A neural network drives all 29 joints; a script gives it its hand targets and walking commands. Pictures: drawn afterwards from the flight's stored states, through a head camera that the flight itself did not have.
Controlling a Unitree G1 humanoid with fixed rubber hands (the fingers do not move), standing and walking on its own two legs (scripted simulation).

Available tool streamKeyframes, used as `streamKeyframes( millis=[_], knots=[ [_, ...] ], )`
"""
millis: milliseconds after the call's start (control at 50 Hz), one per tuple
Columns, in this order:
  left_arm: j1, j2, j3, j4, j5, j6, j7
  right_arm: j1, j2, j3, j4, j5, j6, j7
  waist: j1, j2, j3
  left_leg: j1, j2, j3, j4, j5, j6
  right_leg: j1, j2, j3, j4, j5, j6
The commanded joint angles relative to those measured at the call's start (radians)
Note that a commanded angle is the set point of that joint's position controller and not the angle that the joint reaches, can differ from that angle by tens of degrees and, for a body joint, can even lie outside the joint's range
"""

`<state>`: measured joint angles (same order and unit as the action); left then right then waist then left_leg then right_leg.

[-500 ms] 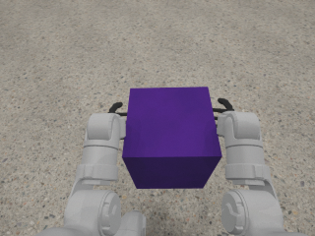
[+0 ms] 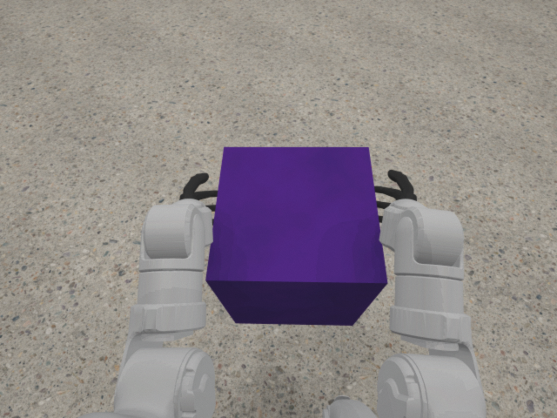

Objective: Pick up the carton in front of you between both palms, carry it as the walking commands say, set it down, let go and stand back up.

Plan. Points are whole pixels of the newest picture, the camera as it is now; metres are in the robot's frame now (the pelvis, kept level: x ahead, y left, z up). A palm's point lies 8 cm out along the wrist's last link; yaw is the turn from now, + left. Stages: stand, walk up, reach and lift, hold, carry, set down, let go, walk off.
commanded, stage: carry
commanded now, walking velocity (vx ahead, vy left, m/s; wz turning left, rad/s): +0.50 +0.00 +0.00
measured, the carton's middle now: (294, 245) +0.37 -0.02 +0.00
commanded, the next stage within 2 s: none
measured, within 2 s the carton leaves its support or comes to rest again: neither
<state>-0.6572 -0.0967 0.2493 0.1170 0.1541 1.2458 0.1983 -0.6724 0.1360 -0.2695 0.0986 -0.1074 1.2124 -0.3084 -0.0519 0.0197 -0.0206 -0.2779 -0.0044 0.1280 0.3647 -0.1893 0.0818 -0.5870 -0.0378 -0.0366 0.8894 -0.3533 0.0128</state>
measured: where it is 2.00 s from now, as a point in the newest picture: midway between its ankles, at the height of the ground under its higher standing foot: (275, 180)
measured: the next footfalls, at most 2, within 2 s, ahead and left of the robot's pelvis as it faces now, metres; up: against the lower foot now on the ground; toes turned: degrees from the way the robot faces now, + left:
right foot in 0.20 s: +0.31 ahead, -0.14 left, +0.00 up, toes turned -8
left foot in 0.64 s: +0.58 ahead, +0.10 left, +0.00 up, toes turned +13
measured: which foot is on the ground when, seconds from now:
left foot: down 0.00-0.22, up 0.24-0.62, down 0.64-1.00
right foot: up 0.00-0.18, down 0.20-0.68, up 0.70-1.00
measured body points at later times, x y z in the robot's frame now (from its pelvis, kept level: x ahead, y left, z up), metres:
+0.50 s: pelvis +0.32 -0.05 +0.00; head +0.31 -0.06 +0.45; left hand +0.60 +0.11 +0.07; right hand +0.63 -0.18 +0.07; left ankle +0.42 +0.10 -0.71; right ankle +0.27 -0.14 -0.75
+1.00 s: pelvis +0.64 -0.02 +0.00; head +0.63 -0.01 +0.45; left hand +0.94 +0.13 +0.08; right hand +0.95 -0.16 +0.09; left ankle +0.54 +0.09 -0.75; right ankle +0.77 -0.15 -0.72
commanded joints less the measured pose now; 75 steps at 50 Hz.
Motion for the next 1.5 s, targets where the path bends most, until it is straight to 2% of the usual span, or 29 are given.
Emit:
streamKeyframes(
  millis=[0,120,160,180,200,220,260,300,400,540,620,640,660,680,700,740,780,840,900,1000,1040,1060,1080,1100,1160,1200,1260,1400,1480],
  knots=[
    [-0.625,-1.133,-0.614,-0.159,-0.438,-0.037,-0.297,-0.563,1.14,0.597,-0.026,0.443,0.041,0.481,0.026,0.126,-0.453,0.401,0.237,-0.19,-0.08,0.451,0.076,-0.007,0.004,-0.062,-0.198,0.136,0.014],
    [-0.446,-1.149,-0.732,-0.226,-0.453,-0.025,-0.323,-0.285,1.102,0.666,-0.048,0.378,0.034,0.491,0.018,0.162,-0.369,0.404,0.191,-0.056,-0.025,0.528,0.011,0.127,0.031,-0.156,-0.469,0.345,0.009],
    [-0.376,-1.147,-0.755,-0.214,-0.46,-0.025,-0.343,-0.218,1.095,0.701,-0.06,0.374,0.025,0.493,0.039,0.125,-0.404,0.294,0.161,0.013,0.148,0.54,-0.035,0.383,0.049,-0.205,-0.535,0.334,-0.013],
    [-0.334,-1.143,-0.755,-0.197,-0.459,-0.025,-0.353,-0.192,1.084,0.716,-0.064,0.375,0.021,0.495,0.053,0.09,-0.454,0.157,0.147,0.031,0.285,0.391,-0.068,0.577,-0.024,-0.124,-0.499,0.268,-0.04],
    [-0.292,-1.116,-0.747,-0.177,-0.441,-0.032,-0.358,-0.212,1.098,0.736,-0.086,0.395,0.024,0.501,0.074,-0.129,-0.535,-0.097,0.084,0.028,0.552,0.123,-0.109,0.789,-0.267,0.254,-0.504,0.209,-0.149],
    [-0.25,-1.112,-0.737,-0.154,-0.426,-0.044,-0.358,-0.212,1.109,0.738,-0.092,0.402,0.025,0.509,0.084,-0.329,-0.505,-0.379,-0.019,-0.011,0.724,-0.27,-0.112,0.909,-0.367,0.517,-0.587,0.242,-0.252],
    [-0.241,-1.154,-0.737,-0.199,-0.454,-0.052,-0.371,-0.218,1.112,0.759,-0.13,0.417,0.006,0.509,0.08,-0.171,-0.446,-0.486,0.065,-0.117,0.86,-0.307,-0.074,0.835,-0.365,0.427,-0.584,0.351,-0.243],
    [-0.284,-1.176,-0.752,-0.254,-0.485,-0.061,-0.379,-0.226,1.116,0.773,-0.178,0.435,-0.009,0.504,0.067,-0.062,-0.404,-0.425,0.127,-0.135,0.72,-0.204,-0.081,0.685,-0.321,0.28,-0.639,0.308,-0.176],
    [-0.25,-1.153,-0.752,-0.282,-0.507,-0.065,-0.388,-0.162,1.135,0.784,-0.199,0.43,-0.023,0.481,0.068,-0.156,-0.373,-0.302,0.109,-0.045,0.389,-0.064,-0.111,0.594,-0.254,0.065,-0.722,0.202,-0.156],
    [-0.189,-1.097,-0.759,-0.292,-0.479,-0.044,-0.377,-0.128,1.085,0.798,-0.223,0.43,-0.003,0.476,0.078,-0.162,-0.279,-0.239,0.067,0.061,0.13,0.122,-0.094,0.646,-0.204,-0.053,-0.663,0.413,-0.113],
    [-0.193,-1.065,-0.775,-0.268,-0.471,-0.029,-0.371,-0.106,1.052,0.782,-0.168,0.425,0.012,0.485,0.048,-0.108,-0.344,0.174,0.029,0.126,0.058,0.048,-0.052,0.493,-0.139,-0.168,-0.331,0.551,-0.047],
    [-0.226,-1.046,-0.779,-0.281,-0.476,-0.022,-0.372,-0.096,1.043,0.773,-0.144,0.411,0.01,0.487,0.022,0.024,-0.418,0.384,0.196,-0.149,0.005,-0.076,0.01,0.294,-0.084,-0.185,-0.093,0.391,-0.001],
    [-0.285,-1.055,-0.792,-0.295,-0.492,-0.012,-0.376,-0.1,1.039,0.761,-0.114,0.393,0.0,0.485,0.014,0.272,-0.461,0.567,0.389,-0.525,-0.068,-0.056,0.144,0.007,0.022,-0.153,0.164,0.112,0.031],
    [-0.297,-1.062,-0.796,-0.279,-0.498,-0.012,-0.378,-0.099,1.049,0.756,-0.114,0.403,0.001,0.485,0.02,0.276,-0.425,0.59,0.421,-0.595,-0.096,0.12,0.17,-0.154,0.039,-0.061,0.306,-0.149,0.017],
    [-0.293,-1.084,-0.79,-0.27,-0.502,-0.017,-0.379,-0.109,1.056,0.75,-0.133,0.409,0.002,0.487,0.019,0.184,-0.416,0.552,0.407,-0.495,-0.065,0.235,0.151,-0.178,-0.016,-0.002,0.362,-0.151,-0.006],
    [-0.287,-1.107,-0.777,-0.278,-0.503,-0.03,-0.377,-0.148,1.091,0.748,-0.171,0.422,-0.003,0.492,0.028,0.035,-0.409,0.433,0.38,-0.366,-0.091,0.201,0.079,-0.136,-0.082,0.033,0.258,-0.041,-0.014],
    [-0.291,-1.118,-0.777,-0.305,-0.492,-0.041,-0.366,-0.188,1.117,0.759,-0.204,0.444,-0.008,0.499,0.037,0.08,-0.395,0.334,0.341,-0.246,-0.15,0.108,0.038,-0.049,-0.079,-0.006,0.105,0.02,-0.003],
    [-0.284,-1.135,-0.787,-0.349,-0.479,-0.05,-0.345,-0.187,1.102,0.767,-0.241,0.462,-0.006,0.504,0.04,0.127,-0.362,0.293,0.307,-0.139,-0.203,0.028,0.045,-0.007,-0.071,-0.057,-0.092,0.099,0.013],
    [-0.246,-1.112,-0.794,-0.372,-0.469,-0.042,-0.333,-0.137,1.072,0.764,-0.247,0.45,0.007,0.499,0.036,0.14,-0.325,0.295,0.269,-0.051,-0.186,0.12,0.031,0.043,-0.046,-0.114,-0.285,0.209,0.01],
    [-0.192,-1.084,-0.795,-0.314,-0.472,-0.019,-0.356,-0.064,1.056,0.771,-0.185,0.409,0.018,0.492,0.032,0.137,-0.287,0.319,0.249,0.018,-0.079,0.201,-0.023,0.183,-0.016,-0.186,-0.452,0.303,-0.015],
    [-0.175,-1.082,-0.778,-0.269,-0.472,-0.018,-0.37,-0.064,1.056,0.779,-0.161,0.404,0.018,0.493,0.052,0.07,-0.333,0.182,0.187,0.097,0.167,0.264,-0.066,0.468,0.022,-0.234,-0.469,0.21,-0.031],
    [-0.154,-1.077,-0.767,-0.239,-0.466,-0.02,-0.376,-0.086,1.042,0.782,-0.162,0.407,0.021,0.495,0.077,-0.06,-0.374,0.02,0.145,0.109,0.392,0.13,-0.106,0.637,-0.125,-0.011,-0.534,0.101,-0.061],
    [-0.157,-1.077,-0.755,-0.193,-0.444,-0.033,-0.378,-0.148,1.058,0.79,-0.18,0.42,0.029,0.499,0.086,-0.32,-0.428,-0.269,0.035,0.071,0.656,-0.109,-0.138,0.831,-0.349,0.409,-0.611,0.065,-0.199],
    [-0.163,-1.098,-0.747,-0.197,-0.453,-0.04,-0.38,-0.169,1.063,0.796,-0.174,0.425,0.027,0.502,0.082,-0.333,-0.397,-0.449,0.014,-0.019,0.801,-0.328,-0.117,0.886,-0.396,0.517,-0.639,0.239,-0.246],
    [-0.236,-1.147,-0.751,-0.27,-0.484,-0.06,-0.384,-0.195,1.106,0.796,-0.208,0.444,-0.002,0.5,0.072,-0.086,-0.401,-0.448,0.131,-0.119,0.797,-0.212,-0.077,0.769,-0.336,0.273,-0.604,0.425,-0.178],
    [-0.275,-1.161,-0.758,-0.32,-0.506,-0.071,-0.383,-0.196,1.132,0.802,-0.234,0.447,-0.015,0.49,0.07,-0.124,-0.403,-0.37,0.13,-0.095,0.662,-0.141,-0.086,0.698,-0.3,0.15,-0.65,0.377,-0.135],
    [-0.245,-1.142,-0.757,-0.355,-0.511,-0.069,-0.385,-0.147,1.133,0.805,-0.262,0.43,-0.028,0.467,0.07,-0.161,-0.391,-0.359,0.115,-0.048,0.505,-0.074,-0.1,0.7,-0.276,0.06,-0.688,0.348,-0.15],
    [-0.151,-1.071,-0.761,-0.358,-0.476,-0.033,-0.373,-0.086,1.07,0.814,-0.296,0.415,0.003,0.455,0.076,-0.173,-0.29,-0.264,0.063,0.063,0.146,0.151,-0.088,0.716,-0.214,-0.09,-0.653,0.537,-0.108],
    [-0.156,-1.054,-0.773,-0.32,-0.461,-0.017,-0.37,-0.069,1.051,0.793,-0.227,0.419,0.023,0.478,0.05,-0.131,-0.33,0.106,-0.007,0.16,0.041,0.108,-0.057,0.605,-0.15,-0.199,-0.364,0.67,-0.044]
  ],
)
